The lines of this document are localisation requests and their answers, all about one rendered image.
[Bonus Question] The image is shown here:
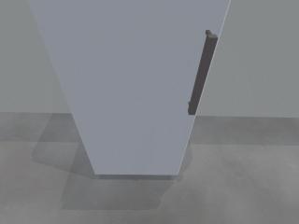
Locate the handle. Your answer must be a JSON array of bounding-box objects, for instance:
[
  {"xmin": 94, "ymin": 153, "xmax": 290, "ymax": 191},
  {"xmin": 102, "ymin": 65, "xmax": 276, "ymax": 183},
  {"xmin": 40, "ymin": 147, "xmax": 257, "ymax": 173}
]
[{"xmin": 188, "ymin": 30, "xmax": 218, "ymax": 116}]

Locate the fridge door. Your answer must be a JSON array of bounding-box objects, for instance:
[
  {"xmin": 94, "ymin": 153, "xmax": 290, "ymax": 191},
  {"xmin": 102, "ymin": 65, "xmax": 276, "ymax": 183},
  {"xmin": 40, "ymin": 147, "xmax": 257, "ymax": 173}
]
[{"xmin": 27, "ymin": 0, "xmax": 230, "ymax": 175}]

